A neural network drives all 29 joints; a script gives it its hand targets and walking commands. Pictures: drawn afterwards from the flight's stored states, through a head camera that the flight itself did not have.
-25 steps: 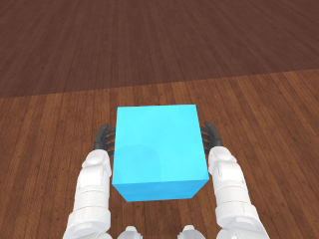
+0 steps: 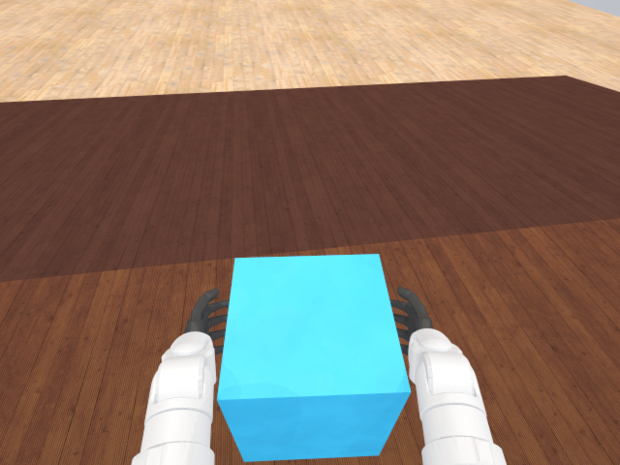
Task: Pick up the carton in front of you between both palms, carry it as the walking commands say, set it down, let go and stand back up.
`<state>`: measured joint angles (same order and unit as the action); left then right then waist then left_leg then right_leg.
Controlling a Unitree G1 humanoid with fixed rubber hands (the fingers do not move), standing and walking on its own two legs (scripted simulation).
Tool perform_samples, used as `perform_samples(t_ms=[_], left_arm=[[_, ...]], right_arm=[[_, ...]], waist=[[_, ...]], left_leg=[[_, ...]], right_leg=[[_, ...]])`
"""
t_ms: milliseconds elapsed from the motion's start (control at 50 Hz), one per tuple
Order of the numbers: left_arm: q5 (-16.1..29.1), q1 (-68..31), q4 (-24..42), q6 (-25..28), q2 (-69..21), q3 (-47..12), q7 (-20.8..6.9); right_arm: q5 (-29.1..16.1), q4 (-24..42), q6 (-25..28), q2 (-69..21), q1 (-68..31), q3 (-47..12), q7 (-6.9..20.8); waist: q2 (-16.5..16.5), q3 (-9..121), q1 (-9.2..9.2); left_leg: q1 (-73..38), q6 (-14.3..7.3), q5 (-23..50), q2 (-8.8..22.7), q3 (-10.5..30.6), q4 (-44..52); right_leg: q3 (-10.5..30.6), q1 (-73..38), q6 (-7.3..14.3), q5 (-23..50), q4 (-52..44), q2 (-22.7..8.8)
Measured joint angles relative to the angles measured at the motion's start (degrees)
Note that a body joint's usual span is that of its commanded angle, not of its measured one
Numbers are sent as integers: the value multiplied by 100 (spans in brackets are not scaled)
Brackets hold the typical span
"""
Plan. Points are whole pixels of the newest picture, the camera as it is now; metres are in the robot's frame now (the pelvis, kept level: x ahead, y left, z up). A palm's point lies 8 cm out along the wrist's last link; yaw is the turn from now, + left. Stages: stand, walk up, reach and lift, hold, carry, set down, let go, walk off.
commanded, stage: reach and lift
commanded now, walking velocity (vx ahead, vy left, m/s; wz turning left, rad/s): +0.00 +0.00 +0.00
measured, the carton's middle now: (309, 360) +0.31 +0.00 -0.05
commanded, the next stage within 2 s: hold in 0.84 s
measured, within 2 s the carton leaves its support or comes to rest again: neither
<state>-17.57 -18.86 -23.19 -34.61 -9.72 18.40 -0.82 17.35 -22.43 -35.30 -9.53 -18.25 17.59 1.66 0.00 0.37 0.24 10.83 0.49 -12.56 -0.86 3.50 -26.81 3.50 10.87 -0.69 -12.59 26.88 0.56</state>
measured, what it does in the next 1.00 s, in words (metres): stands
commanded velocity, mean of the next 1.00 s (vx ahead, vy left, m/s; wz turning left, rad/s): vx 0.00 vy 0.00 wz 0.00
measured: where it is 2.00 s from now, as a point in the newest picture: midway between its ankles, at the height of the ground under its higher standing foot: outside the picture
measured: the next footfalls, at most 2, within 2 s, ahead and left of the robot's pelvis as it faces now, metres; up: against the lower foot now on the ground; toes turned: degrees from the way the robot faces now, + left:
none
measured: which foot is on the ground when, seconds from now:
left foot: down 0.00-1.00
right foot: down 0.00-1.00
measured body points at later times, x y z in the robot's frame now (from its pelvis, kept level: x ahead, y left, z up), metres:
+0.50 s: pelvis +0.01 +0.00 +0.01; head -0.01 +0.00 +0.45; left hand +0.32 +0.15 +0.03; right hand +0.32 -0.15 +0.03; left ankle +0.03 +0.13 -0.74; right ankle +0.03 -0.13 -0.74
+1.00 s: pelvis +0.01 +0.00 +0.01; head -0.02 +0.00 +0.46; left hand +0.31 +0.15 +0.05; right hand +0.31 -0.15 +0.05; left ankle +0.03 +0.13 -0.74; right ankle +0.03 -0.13 -0.74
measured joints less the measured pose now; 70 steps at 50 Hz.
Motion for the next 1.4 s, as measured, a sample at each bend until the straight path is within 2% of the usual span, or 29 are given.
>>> perform_samples(t_ms=[240, 840, 1000, 1140, 1400], left_arm=[[-3, -107, 203, -10, -34, 63, -30], [148, 358, 806, -478, 94, -507, 10], [297, 572, 1292, -756, 141, -732, 64], [213, 436, 1142, -922, 114, -614, 23], [139, 151, 956, -838, 43, -356, -20]], right_arm=[[33, 179, -10, -41, -131, 48, 30], [-139, 806, -468, 91, 363, -495, -31], [-276, 1274, -744, 132, 557, -714, -82], [-224, 1117, -909, 105, 420, -603, -56], [-152, 940, -837, 37, 137, -355, -21]], waist=[[14, -297, 3], [-3, -251, -8], [-5, -213, -13], [-2, -278, -27], [1, -348, -12]], left_leg=[[-134, 9, 66, 7, 20, 88], [-737, 5, 181, 14, 22, 659], [-910, 10, 258, 22, 25, 808], [-927, 10, 240, 26, 22, 699], [-804, 15, 214, 17, 39, 530]], right_leg=[[-14, -146, 1, 70, -104, 3], [-5, -730, 3, 163, -634, -21], [-3, -901, 5, 240, -781, -21], [-1, -922, 12, 230, -682, -10], [-13, -806, 9, 202, -520, -6]])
